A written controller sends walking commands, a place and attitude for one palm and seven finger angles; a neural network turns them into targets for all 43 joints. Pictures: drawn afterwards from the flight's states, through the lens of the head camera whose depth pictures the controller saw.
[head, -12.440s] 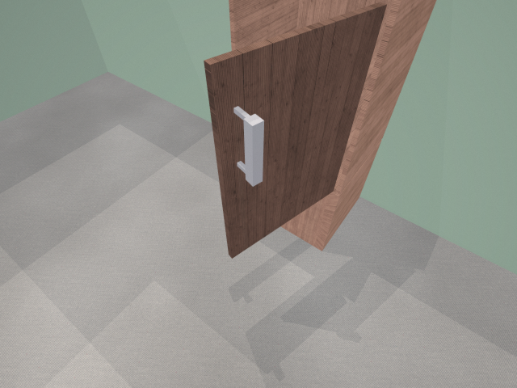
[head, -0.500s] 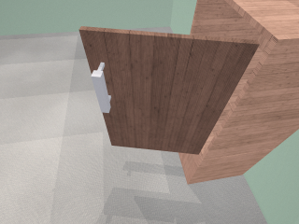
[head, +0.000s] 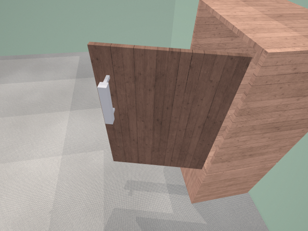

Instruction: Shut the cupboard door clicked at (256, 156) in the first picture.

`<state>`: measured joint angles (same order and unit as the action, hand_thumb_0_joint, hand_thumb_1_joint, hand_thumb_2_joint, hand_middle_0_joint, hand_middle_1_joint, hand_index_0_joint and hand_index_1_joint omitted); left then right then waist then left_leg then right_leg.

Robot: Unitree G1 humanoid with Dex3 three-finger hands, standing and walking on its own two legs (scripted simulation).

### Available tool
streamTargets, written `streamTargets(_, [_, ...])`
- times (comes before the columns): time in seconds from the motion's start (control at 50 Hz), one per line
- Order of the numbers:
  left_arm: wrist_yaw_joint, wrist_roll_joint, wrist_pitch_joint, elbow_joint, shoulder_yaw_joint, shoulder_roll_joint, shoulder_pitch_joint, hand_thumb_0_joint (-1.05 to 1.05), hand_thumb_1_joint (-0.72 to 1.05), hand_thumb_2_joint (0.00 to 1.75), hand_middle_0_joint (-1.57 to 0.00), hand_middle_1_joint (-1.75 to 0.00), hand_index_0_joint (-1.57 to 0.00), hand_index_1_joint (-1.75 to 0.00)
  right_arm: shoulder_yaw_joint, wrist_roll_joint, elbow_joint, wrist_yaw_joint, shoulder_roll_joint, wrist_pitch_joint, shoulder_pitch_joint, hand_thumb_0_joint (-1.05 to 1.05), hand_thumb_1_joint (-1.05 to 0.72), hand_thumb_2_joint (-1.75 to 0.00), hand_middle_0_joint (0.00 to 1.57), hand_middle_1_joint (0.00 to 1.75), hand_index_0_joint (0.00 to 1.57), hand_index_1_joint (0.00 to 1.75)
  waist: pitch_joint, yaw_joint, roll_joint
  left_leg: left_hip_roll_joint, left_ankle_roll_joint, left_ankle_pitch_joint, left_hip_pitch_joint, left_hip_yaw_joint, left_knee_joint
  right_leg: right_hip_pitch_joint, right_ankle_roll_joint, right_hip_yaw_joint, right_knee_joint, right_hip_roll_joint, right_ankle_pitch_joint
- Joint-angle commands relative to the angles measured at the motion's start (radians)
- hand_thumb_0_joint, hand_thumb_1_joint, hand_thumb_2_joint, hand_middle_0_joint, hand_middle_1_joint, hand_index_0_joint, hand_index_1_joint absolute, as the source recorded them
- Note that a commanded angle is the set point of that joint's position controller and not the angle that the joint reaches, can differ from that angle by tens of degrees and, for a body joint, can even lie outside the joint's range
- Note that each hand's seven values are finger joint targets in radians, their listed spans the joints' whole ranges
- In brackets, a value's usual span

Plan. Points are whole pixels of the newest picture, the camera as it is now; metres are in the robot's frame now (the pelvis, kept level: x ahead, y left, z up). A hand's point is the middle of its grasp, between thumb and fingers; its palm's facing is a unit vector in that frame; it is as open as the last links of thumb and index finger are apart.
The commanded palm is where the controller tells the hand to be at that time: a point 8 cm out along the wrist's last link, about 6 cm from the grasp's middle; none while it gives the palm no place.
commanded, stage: come to a stop and stand still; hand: left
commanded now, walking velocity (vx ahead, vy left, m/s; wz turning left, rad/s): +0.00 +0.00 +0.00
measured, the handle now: (108, 100) +0.47 +0.17 +0.08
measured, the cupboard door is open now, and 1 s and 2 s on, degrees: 75 75 75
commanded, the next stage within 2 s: look again from close up in 0.68 s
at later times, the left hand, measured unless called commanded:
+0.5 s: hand out of the picture +0.00 +0.25 -0.17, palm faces -0.01 -0.97 -0.26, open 7.4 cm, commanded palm none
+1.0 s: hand out of the picture +0.02 +0.26 -0.17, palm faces -0.02 -0.97 -0.25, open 7.4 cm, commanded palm none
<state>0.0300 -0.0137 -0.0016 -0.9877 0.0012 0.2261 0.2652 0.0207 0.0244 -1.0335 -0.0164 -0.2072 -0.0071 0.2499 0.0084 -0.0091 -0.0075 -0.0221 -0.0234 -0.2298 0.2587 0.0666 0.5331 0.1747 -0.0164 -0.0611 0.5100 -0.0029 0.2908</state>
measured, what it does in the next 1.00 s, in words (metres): stands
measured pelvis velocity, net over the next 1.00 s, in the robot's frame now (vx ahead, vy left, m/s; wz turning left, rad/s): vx -0.01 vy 0.05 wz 0.00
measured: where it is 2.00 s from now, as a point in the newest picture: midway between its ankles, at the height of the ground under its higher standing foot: outside the picture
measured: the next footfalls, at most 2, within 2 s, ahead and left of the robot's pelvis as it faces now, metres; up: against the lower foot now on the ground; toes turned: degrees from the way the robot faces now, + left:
none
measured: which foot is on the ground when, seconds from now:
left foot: down 0.00-1.00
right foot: down 0.00-1.00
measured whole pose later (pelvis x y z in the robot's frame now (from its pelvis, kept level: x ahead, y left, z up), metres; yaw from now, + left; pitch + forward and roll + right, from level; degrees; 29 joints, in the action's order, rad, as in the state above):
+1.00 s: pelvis -0.01 +0.05 +0.01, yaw +0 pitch -2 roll +0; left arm 0.02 -0.02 0.00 -1.10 -0.01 0.26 0.24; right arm 0.02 0.01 -1.13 0.00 -0.24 -0.01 0.17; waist 0.03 0.01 -0.02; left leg 0.06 -0.09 -0.13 0.20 0.10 0.35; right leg 0.15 0.05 -0.03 0.38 0.07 0.20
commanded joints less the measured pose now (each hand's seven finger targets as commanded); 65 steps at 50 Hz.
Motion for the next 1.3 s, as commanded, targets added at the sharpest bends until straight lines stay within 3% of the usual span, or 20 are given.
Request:
streamTargets(0.0, [0.004, -0.003, -0.026, 0.044, 0.029, 0.160, 0.005, 0.00, 0.90, 0.90, -0.20, -0.30, -0.20, -0.30, 0.026, -0.005, 0.054, 0.000, -0.161, -0.020, -0.036, 0.00, -0.90, -0.90, 0.20, 0.30, 0.20, 0.30, 0.050, 0.005, -0.002, -0.076, -0.020, 0.021, -0.010, -0.117, -0.140, 0.077, -0.032, 0.141, -0.165, 0.114, -0.008])
streamTargets(0.12, [-0.001, -0.004, -0.026, 0.021, 0.023, 0.176, -0.001, 0.00, 0.90, 0.90, -0.20, -0.30, -0.20, -0.30, 0.024, -0.007, 0.036, 0.007, -0.193, -0.020, -0.068, 0.00, -0.90, -0.90, 0.20, 0.30, 0.20, 0.30, 0.056, 0.005, -0.001, -0.082, -0.021, -0.058, -0.018, -0.139, -0.201, 0.088, -0.023, 0.139, -0.186, 0.116, 0.035])
streamTargets(0.28, [-0.004, -0.009, -0.022, -0.011, 0.017, 0.184, 0.008, 0.00, 0.90, 0.90, -0.20, -0.30, -0.20, -0.30, 0.024, -0.009, 0.014, 0.010, -0.221, -0.023, -0.088, 0.00, -0.90, -0.90, 0.20, 0.30, 0.20, 0.30, 0.037, 0.010, 0.026, -0.097, -0.024, -0.121, -0.014, -0.167, -0.266, 0.056, -0.013, 0.116, -0.174, 0.114, 0.001])
streamTargets(0.34, [-0.005, -0.009, -0.023, -0.024, 0.014, 0.187, 0.016, 0.00, 0.90, 0.90, -0.20, -0.30, -0.20, -0.30, 0.022, -0.012, 0.004, 0.011, -0.220, -0.026, -0.089, 0.00, -0.90, -0.90, 0.20, 0.30, 0.20, 0.30, 0.016, 0.016, 0.016, -0.099, -0.026, -0.077, -0.026, -0.166, -0.267, 0.031, -0.011, 0.109, -0.173, 0.120, -0.040])
streamTargets(0.52, [-0.005, -0.011, -0.017, -0.054, 0.011, 0.186, 0.020, 0.00, 0.90, 0.90, -0.20, -0.30, -0.20, -0.30, 0.027, -0.014, -0.018, 0.011, -0.237, -0.023, -0.098, 0.00, -0.90, -0.90, 0.20, 0.30, 0.20, 0.30, 0.031, 0.014, 0.021, -0.106, -0.022, -0.125, -0.037, -0.179, -0.306, 0.040, -0.002, 0.100, -0.171, 0.121, -0.031])
streamTargets(0.7, [-0.002, -0.011, -0.018, -0.065, 0.010, 0.181, 0.012, 0.00, 0.90, 0.90, -0.20, -0.30, -0.20, -0.30, 0.027, -0.017, -0.033, 0.010, -0.228, -0.025, -0.094, 0.00, -0.90, -0.90, 0.20, 0.30, 0.20, 0.30, 0.015, 0.014, 0.007, -0.105, -0.020, -0.036, -0.068, -0.173, -0.299, 0.025, 0.002, 0.100, -0.180, 0.130, -0.072])
streamTargets(0.98, [0.000, -0.012, -0.014, -0.071, 0.014, 0.173, 0.002, 0.00, 0.90, 0.90, -0.20, -0.30, -0.20, -0.30, 0.028, -0.016, -0.044, 0.009, -0.218, -0.024, -0.093, 0.00, -0.90, -0.90, 0.20, 0.30, 0.20, 0.30, 0.019, 0.014, 0.025, -0.108, -0.013, -0.035, -0.081, -0.175, -0.323, 0.017, 0.009, 0.093, -0.182, 0.129, -0.076])
streamTargets(1.14, [0.001, -0.011, -0.018, -0.073, 0.015, 0.179, -0.004, 0.00, 0.90, 0.90, -0.20, -0.30, -0.20, -0.30, 0.026, -0.018, -0.048, 0.008, -0.211, -0.025, -0.089, 0.00, -0.90, -0.90, 0.20, 0.30, 0.20, 0.30, 0.008, 0.014, -0.001, -0.104, -0.014, 0.047, -0.110, -0.159, -0.300, 0.007, 0.007, 0.101, -0.200, 0.135, -0.109])
streamTargets(1.28, [-0.001, -0.010, -0.019, -0.078, 0.014, 0.178, -0.012, 0.00, 0.90, 0.90, -0.20, -0.30, -0.20, -0.30, 0.023, -0.018, -0.052, 0.008, -0.209, -0.024, -0.090, 0.00, -0.90, -0.90, 0.20, 0.30, 0.20, 0.30, 0.025, 0.011, -0.005, -0.099, -0.011, 0.035, -0.107, -0.153, -0.303, 0.014, 0.007, 0.107, -0.215, 0.138, -0.095])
